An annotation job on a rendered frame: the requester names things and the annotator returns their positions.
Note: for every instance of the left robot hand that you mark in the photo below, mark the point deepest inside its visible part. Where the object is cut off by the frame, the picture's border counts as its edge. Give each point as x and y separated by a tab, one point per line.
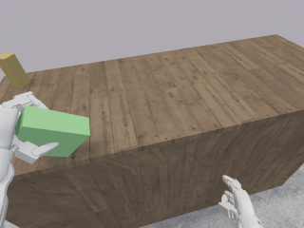
9	114

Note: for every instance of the sponge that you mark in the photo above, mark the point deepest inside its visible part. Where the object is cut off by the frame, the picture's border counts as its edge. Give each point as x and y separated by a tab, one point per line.
41	126

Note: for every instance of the robot left forearm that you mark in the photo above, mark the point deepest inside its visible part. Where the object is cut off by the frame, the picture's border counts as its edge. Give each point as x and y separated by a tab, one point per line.
6	175

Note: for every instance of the right robot hand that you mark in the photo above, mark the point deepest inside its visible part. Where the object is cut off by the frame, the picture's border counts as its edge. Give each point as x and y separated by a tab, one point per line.
240	202

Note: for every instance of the robot right forearm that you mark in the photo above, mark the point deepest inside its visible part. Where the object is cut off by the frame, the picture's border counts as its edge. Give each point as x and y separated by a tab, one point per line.
248	221

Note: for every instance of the table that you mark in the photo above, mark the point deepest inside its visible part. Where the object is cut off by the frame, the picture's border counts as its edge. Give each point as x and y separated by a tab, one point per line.
165	128

